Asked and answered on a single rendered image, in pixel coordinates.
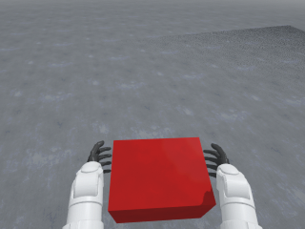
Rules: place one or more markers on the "right robot hand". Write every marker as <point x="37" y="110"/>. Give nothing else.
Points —
<point x="221" y="158"/>

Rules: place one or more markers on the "carton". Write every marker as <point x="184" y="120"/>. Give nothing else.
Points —
<point x="159" y="179"/>

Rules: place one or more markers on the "robot left forearm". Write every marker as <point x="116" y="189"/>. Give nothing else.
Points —
<point x="86" y="198"/>

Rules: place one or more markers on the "left robot hand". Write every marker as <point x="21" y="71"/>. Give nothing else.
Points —
<point x="94" y="155"/>

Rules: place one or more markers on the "robot right forearm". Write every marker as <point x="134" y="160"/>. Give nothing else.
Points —
<point x="236" y="199"/>

